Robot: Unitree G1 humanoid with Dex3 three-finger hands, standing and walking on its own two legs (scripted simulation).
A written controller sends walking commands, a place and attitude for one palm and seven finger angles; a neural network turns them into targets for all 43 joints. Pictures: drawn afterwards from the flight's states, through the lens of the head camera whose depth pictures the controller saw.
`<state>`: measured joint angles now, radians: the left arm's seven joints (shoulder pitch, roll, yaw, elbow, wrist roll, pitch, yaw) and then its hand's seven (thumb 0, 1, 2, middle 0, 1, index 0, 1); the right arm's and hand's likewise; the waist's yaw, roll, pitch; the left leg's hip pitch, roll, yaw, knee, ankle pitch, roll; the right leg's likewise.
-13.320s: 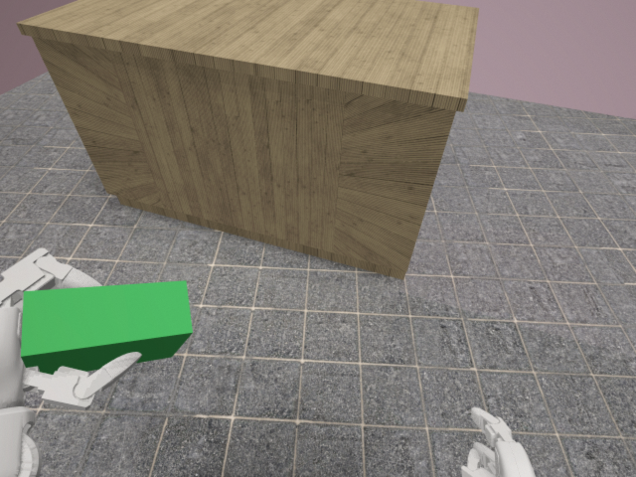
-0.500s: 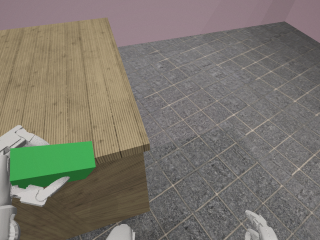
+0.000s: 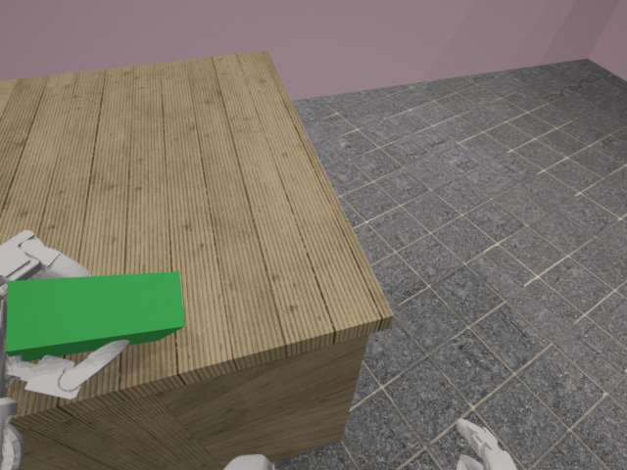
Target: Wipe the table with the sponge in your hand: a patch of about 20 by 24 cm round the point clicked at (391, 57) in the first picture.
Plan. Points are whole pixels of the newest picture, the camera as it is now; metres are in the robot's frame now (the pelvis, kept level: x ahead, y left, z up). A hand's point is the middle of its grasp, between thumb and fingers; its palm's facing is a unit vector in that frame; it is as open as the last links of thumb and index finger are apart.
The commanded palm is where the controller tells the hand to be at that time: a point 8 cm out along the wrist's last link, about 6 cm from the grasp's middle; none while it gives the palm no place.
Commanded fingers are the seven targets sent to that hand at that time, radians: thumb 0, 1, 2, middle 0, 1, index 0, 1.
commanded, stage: come to a stop and stand still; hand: left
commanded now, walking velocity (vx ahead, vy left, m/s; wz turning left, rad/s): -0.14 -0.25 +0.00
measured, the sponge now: (123, 313) +0.22 +0.21 +0.15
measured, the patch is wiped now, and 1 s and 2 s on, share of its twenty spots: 0.00 0.00 0.00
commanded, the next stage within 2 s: look again from close up in 0.86 s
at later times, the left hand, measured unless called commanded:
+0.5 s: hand (38, 307) +0.21 +0.27 +0.18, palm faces +0.43 -0.80 -0.43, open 9.3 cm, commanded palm +0.17 +0.29 +0.18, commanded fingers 0.00 0.10 1.30 -1.20 -1.60 -1.20 -1.60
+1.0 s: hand (20, 293) +0.21 +0.28 +0.19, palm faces +0.44 -0.77 -0.46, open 9.3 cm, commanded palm +0.14 +0.29 +0.18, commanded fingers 0.00 0.10 1.30 -1.20 -1.60 -1.20 -1.60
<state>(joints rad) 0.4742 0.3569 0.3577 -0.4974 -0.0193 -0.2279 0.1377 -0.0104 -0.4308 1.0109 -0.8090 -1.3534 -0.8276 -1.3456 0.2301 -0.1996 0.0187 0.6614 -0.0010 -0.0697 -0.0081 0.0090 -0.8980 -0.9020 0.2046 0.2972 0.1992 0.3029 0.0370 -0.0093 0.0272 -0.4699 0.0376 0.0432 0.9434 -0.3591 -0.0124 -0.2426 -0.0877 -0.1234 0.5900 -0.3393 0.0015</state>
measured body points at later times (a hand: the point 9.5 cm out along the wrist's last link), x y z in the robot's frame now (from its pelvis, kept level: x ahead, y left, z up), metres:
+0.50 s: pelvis +0.00 +0.02 +0.01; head +0.00 +0.00 +0.46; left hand +0.18 +0.31 +0.20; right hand +0.18 -0.20 -0.08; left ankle +0.04 +0.16 -0.72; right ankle +0.02 -0.05 -0.73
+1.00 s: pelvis -0.01 +0.01 +0.01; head -0.01 +0.01 +0.46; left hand +0.18 +0.32 +0.22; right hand +0.16 -0.22 -0.07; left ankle -0.02 +0.13 -0.73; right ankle +0.02 -0.05 -0.73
